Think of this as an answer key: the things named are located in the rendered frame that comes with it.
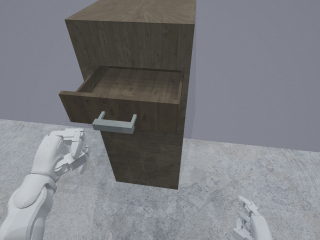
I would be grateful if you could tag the robot left forearm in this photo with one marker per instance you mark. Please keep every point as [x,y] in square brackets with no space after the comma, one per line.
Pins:
[28,208]

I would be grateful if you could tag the drawer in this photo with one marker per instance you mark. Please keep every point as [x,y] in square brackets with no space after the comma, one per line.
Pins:
[154,95]

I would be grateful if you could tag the handle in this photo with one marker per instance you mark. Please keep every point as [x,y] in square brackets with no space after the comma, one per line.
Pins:
[101,124]

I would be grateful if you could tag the robot left hand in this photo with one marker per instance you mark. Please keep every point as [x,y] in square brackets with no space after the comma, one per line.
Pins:
[53,158]

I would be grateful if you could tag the robot right hand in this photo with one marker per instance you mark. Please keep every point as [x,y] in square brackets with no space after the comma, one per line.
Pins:
[256,227]

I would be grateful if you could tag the cabinet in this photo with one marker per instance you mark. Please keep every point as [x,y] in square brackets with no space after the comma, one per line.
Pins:
[149,34]

